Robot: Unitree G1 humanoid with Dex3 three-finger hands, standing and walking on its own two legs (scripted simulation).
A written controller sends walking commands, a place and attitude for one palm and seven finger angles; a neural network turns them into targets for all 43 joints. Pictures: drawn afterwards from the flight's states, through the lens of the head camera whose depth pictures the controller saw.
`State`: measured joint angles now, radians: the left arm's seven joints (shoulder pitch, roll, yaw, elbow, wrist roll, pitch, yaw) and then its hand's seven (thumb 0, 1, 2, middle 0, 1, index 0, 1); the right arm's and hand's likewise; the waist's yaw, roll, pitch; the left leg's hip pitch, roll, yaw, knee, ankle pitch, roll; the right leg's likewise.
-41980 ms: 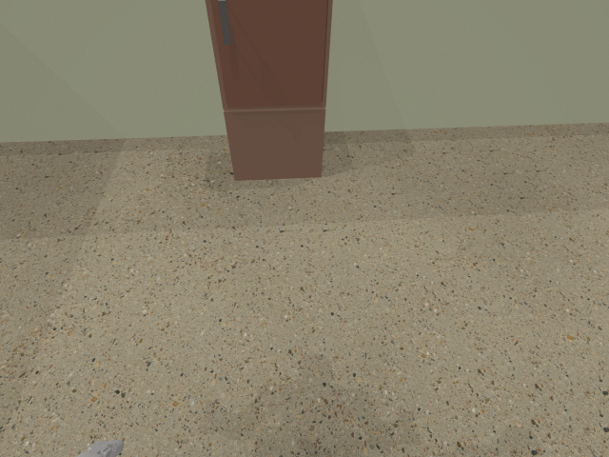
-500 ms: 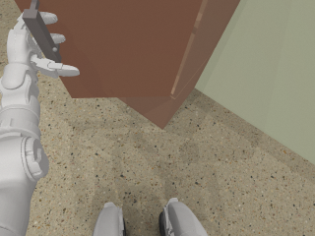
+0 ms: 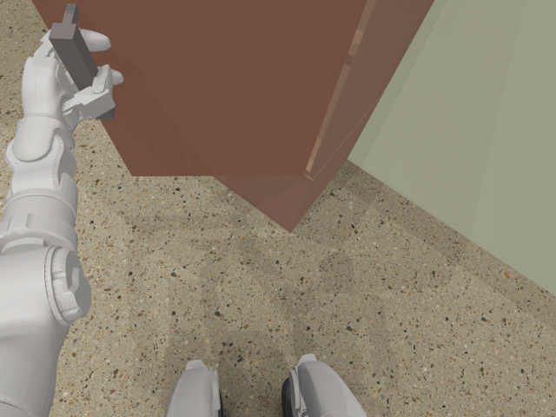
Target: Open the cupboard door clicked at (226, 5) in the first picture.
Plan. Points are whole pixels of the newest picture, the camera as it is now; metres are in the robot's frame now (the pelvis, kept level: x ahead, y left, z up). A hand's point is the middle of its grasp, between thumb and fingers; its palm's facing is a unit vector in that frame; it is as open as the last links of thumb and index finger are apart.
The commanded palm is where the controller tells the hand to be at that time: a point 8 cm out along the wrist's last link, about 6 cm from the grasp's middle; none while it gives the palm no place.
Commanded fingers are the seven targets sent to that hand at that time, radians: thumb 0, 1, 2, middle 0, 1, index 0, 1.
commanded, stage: close the thumb around the handle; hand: left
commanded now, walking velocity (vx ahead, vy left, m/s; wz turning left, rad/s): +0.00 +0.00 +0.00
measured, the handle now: (89, 65) +0.58 +0.21 +0.08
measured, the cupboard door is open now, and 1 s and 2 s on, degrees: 40 73 84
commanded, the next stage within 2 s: pull the door open along its arc in 0.06 s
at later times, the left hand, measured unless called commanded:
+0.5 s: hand (105, 122) +0.49 +0.18 +0.08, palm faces -0.04 -1.00 -0.01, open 6.0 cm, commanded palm +0.43 +0.24 +0.08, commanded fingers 0.00 0.90 0.90 -0.40 -1.35 -0.40 -1.35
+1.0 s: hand (167, 218) +0.35 +0.10 +0.08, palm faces +0.36 -0.93 +0.02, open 6.0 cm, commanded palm +0.29 +0.16 +0.08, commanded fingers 0.00 0.90 0.90 -0.40 -1.35 -0.40 -1.35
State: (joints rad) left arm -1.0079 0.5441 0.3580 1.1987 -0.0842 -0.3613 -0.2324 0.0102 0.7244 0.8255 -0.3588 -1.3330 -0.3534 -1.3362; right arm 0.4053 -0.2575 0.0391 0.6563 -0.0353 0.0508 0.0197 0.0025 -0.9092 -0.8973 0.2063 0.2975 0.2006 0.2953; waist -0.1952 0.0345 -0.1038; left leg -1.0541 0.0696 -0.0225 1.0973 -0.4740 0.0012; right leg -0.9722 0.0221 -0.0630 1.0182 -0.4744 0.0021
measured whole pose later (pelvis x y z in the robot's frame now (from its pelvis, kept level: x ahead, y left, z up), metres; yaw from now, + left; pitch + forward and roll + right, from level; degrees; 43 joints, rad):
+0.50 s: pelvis +0.01 +0.00 +0.01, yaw -1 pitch +21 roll -2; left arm -0.68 0.44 0.40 0.94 -0.16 -0.38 -0.29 0.01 0.69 0.73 -0.36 -1.35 -0.36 -1.35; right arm 0.40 -0.26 0.02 0.59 0.00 0.09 0.02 0.00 -0.91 -0.90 0.21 0.30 0.20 0.30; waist -0.16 0.03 -0.12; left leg -0.91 0.08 0.03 1.01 -0.47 0.00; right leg -0.86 0.03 -0.01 0.96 -0.47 0.00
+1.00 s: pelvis +0.00 -0.03 +0.02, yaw +1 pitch +13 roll +0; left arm -0.17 -0.01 0.06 0.43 -0.01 -0.37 0.38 0.01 0.66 0.74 -0.38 -1.35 -0.39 -1.35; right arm 0.22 -0.18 0.01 0.58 -0.06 0.03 0.02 0.01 -0.91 -0.90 0.21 0.30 0.20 0.30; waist -0.04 0.02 -0.14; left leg -0.73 0.05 0.01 0.95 -0.44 -0.03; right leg -0.70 0.01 -0.04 0.96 -0.48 -0.03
